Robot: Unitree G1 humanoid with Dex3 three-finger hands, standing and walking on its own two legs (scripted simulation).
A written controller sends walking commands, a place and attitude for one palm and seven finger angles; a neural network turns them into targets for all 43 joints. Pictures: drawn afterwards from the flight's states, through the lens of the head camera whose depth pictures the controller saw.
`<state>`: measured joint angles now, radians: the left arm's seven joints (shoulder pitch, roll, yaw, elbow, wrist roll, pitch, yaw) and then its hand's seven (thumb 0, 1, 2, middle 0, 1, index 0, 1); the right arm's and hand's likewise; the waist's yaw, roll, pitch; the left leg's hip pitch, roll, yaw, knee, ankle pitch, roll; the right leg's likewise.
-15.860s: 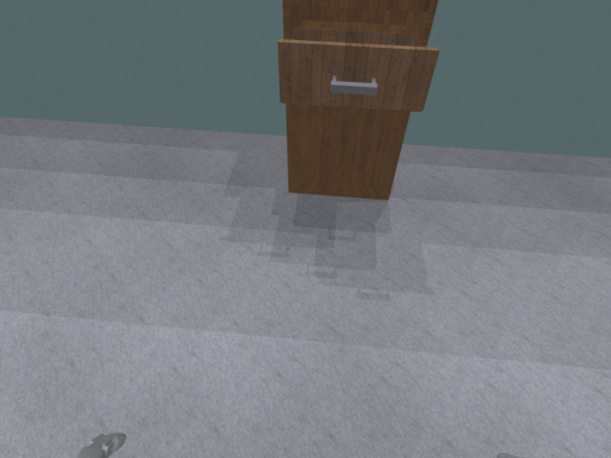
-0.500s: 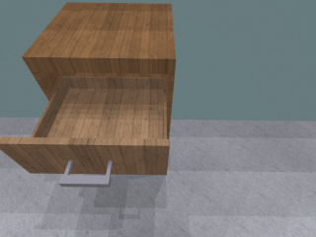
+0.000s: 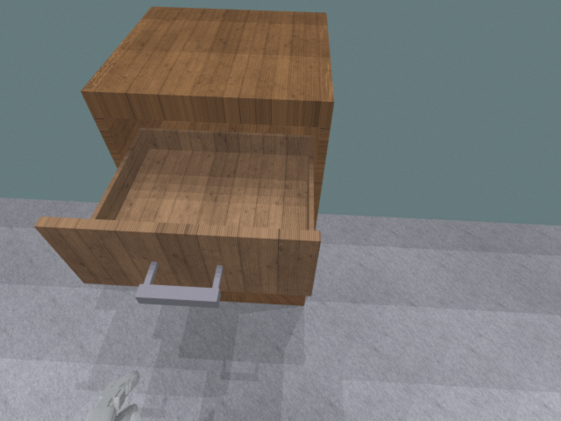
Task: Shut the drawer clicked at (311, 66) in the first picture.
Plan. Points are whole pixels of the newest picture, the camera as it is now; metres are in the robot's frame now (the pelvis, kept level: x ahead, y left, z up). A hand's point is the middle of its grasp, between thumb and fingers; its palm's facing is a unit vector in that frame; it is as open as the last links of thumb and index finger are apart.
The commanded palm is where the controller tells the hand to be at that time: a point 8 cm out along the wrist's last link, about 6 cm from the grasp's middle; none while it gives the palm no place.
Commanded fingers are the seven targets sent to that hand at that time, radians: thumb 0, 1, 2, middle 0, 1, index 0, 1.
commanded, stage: raise the hand and make a fist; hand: left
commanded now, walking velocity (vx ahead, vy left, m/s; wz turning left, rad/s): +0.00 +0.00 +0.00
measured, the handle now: (182, 283) +0.33 +0.19 -0.03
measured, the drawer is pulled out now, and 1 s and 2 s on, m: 0.28 0.28 0.28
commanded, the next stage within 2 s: bring the fist close to the handle in 1.78 s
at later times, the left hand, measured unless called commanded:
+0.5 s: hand (168, 416) +0.13 +0.15 +0.01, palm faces +0.04 -0.99 -0.11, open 4.9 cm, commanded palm +0.11 +0.21 -0.01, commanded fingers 0.00 0.90 0.90 -0.84 -0.99 -0.84 -0.99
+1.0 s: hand (168, 413) +0.13 +0.14 +0.03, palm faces -0.04 -1.00 -0.03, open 3.1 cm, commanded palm +0.10 +0.20 +0.04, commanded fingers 0.00 0.90 0.90 -1.34 -1.53 -1.34 -1.53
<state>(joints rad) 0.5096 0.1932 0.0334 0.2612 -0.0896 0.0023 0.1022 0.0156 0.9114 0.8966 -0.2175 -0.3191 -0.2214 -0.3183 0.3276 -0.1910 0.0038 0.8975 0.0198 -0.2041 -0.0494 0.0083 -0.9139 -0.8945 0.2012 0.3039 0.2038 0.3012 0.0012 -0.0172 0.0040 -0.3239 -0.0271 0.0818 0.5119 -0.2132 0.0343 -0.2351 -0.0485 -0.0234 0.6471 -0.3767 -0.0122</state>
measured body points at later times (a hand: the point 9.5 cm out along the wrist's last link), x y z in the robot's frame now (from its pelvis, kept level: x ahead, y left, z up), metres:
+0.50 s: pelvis -0.05 -0.05 -0.08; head -0.02 -0.06 +0.37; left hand +0.13 +0.20 +0.02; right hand +0.17 -0.27 -0.14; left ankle +0.03 +0.10 -0.73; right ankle -0.06 -0.12 -0.73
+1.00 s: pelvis -0.02 -0.01 -0.05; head +0.02 -0.01 +0.40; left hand +0.13 +0.20 +0.03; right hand +0.19 -0.26 -0.11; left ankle +0.03 +0.10 -0.73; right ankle -0.05 -0.12 -0.73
